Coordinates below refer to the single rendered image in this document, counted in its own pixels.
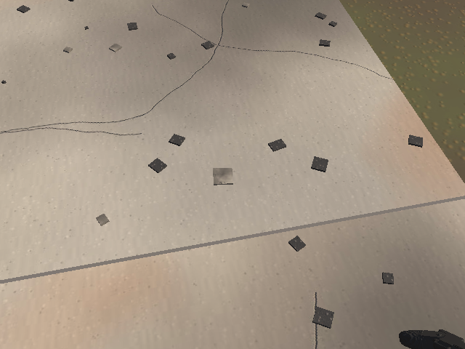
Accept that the right robot hand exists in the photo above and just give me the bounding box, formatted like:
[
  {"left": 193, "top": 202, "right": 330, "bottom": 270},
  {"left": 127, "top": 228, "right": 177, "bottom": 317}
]
[{"left": 399, "top": 329, "right": 465, "bottom": 349}]

